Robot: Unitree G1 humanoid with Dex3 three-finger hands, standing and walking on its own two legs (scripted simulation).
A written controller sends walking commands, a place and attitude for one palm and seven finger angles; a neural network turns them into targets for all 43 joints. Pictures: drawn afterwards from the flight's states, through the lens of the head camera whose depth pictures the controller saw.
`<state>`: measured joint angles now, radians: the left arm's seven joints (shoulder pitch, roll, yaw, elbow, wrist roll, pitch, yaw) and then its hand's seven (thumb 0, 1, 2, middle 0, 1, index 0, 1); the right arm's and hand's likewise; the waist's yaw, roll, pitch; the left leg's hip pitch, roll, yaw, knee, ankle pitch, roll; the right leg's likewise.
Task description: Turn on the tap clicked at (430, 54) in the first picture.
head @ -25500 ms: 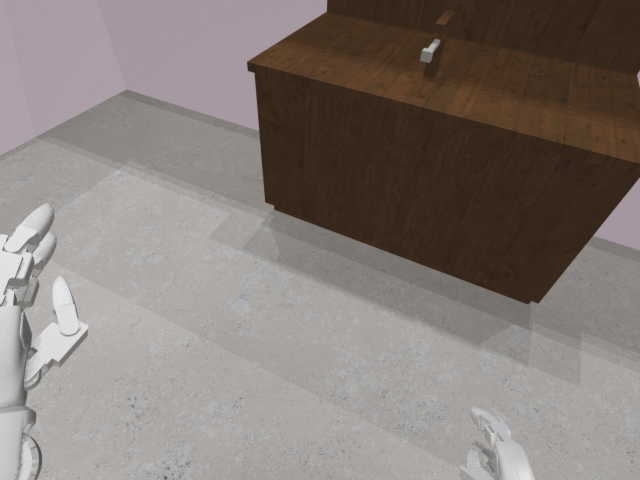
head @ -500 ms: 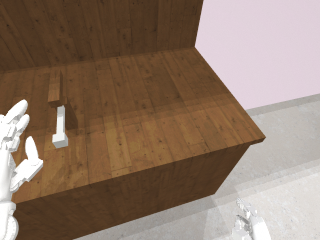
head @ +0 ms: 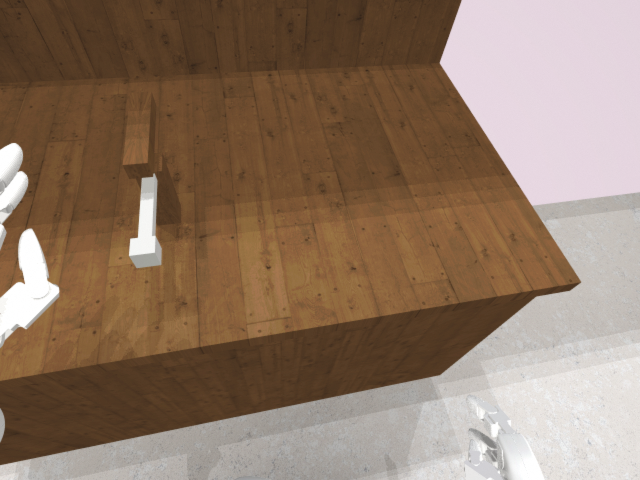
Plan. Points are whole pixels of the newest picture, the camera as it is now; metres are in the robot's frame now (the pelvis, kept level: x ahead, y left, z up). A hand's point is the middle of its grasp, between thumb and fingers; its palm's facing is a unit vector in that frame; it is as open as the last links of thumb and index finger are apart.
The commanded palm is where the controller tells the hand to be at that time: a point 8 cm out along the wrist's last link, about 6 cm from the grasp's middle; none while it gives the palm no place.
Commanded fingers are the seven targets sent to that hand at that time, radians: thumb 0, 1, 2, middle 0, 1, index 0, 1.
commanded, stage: come to a stop and stand still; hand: left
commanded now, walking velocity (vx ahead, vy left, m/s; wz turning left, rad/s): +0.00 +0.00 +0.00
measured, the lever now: (146, 252) +0.33 +0.25 +0.06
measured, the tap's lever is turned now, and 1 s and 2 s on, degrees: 0 0 0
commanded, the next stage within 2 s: look again from close up in 0.10 s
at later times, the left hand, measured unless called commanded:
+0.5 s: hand (54, 351) +0.18 +0.24 +0.16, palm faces +0.36 -0.87 -0.33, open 7.4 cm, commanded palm +0.12 +0.26 +0.18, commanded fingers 0.00 0.90 0.90 -0.20 -0.30 -0.20 -0.30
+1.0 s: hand out of the picture +0.20 +0.27 +0.22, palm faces +0.49 -0.78 -0.39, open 7.4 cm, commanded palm +0.11 +0.26 +0.18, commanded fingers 0.00 0.90 0.90 -0.20 -0.30 -0.20 -0.30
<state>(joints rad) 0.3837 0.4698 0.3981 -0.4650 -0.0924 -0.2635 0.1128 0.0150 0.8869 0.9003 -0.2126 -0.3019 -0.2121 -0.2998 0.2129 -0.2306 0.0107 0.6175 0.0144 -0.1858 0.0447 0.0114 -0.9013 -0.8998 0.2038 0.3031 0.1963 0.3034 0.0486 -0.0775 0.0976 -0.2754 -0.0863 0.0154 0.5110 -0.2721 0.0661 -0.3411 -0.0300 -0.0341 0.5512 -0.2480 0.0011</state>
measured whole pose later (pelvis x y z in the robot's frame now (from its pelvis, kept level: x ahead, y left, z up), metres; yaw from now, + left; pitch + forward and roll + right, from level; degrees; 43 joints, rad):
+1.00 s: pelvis -0.05 -0.01 +0.00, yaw -2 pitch -1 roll +0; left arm 0.11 0.49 0.48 -0.27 -0.06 -0.27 0.06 0.01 0.89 0.90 -0.21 -0.30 -0.21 -0.30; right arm 0.20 -0.21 0.02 0.62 0.03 -0.19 0.01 0.01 -0.90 -0.90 0.20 0.30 0.20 0.30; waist 0.08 -0.02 0.08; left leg -0.29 -0.01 0.05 0.52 -0.21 0.04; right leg -0.32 0.02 -0.03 0.46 -0.12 -0.03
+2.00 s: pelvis -0.01 +0.02 +0.01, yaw -4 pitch -1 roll -1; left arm 0.38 0.35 0.34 -0.43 -0.04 -0.20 0.08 0.01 0.89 0.90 -0.21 -0.30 -0.21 -0.30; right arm 0.21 -0.18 0.04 0.55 0.02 -0.10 -0.02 0.01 -0.90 -0.90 0.21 0.30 0.20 0.30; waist 0.03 -0.03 0.05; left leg -0.17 -0.03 0.10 0.45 -0.25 0.08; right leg -0.22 0.01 0.02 0.39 -0.15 0.02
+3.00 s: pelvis -0.01 -0.06 +0.01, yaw -5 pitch +1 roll -1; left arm 0.48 0.37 0.34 -0.46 -0.07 -0.15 0.11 0.01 0.89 0.90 -0.21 -0.30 -0.21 -0.30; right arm 0.22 -0.24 -0.02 0.57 0.04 -0.07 -0.04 0.01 -0.90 -0.90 0.20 0.30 0.19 0.30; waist -0.01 0.02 0.02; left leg -0.22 0.08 0.05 0.46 -0.26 0.00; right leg -0.23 0.13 -0.01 0.33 -0.12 -0.08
